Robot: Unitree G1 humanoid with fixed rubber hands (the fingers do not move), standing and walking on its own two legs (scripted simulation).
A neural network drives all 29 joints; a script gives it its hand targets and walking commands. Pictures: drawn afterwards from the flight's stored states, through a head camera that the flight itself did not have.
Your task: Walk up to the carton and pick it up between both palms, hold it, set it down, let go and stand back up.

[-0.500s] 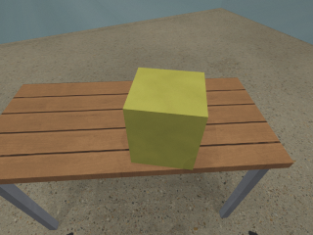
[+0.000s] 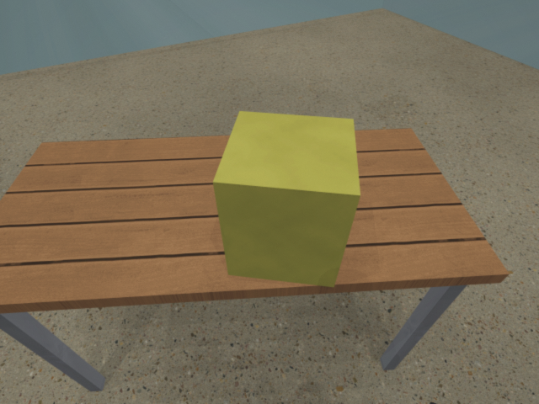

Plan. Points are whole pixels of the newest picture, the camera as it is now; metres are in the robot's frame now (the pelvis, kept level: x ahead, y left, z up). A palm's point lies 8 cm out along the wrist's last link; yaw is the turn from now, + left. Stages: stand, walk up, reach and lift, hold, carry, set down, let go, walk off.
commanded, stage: stand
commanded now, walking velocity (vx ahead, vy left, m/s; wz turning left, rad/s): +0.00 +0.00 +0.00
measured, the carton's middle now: (287, 200) +0.46 -0.03 +0.04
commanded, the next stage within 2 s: none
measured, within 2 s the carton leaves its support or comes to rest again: neither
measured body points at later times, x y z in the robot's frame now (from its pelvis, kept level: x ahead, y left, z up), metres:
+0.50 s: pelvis +0.01 -0.01 +0.00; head +0.00 -0.01 +0.45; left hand +0.10 +0.26 -0.11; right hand +0.10 -0.27 -0.11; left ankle +0.04 +0.11 -0.73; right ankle +0.01 -0.12 -0.73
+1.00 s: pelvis +0.01 -0.01 +0.00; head +0.01 -0.01 +0.45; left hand +0.08 +0.26 -0.12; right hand +0.09 -0.27 -0.12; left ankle +0.04 +0.11 -0.73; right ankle +0.01 -0.12 -0.73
